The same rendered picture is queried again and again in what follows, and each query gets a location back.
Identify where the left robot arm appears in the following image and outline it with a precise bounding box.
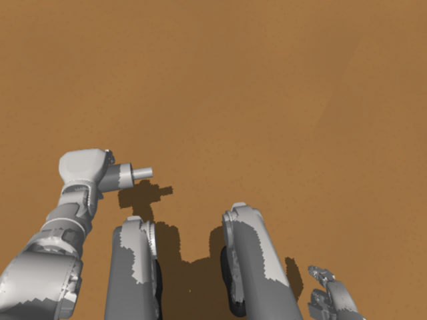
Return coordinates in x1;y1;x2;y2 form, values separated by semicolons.
0;180;99;320

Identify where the right robot foot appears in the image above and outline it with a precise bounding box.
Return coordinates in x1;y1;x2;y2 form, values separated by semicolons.
220;246;246;317

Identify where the left robot hand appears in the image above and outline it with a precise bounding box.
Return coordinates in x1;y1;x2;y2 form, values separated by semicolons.
59;149;115;200

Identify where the right robot hand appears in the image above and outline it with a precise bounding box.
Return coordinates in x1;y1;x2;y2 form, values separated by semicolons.
308;265;358;320

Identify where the bottle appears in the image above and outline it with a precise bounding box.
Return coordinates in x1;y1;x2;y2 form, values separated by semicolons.
98;163;153;193

